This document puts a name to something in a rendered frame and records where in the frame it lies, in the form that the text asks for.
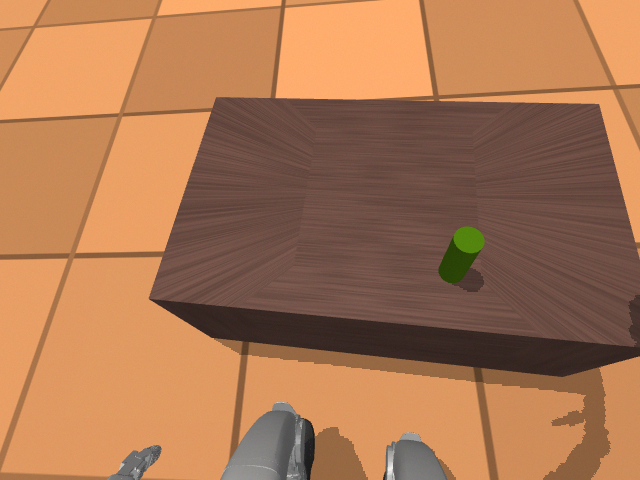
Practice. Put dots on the left robot hand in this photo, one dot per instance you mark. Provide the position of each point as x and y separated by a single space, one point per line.
135 464

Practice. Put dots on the can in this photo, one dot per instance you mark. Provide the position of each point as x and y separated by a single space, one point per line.
463 249

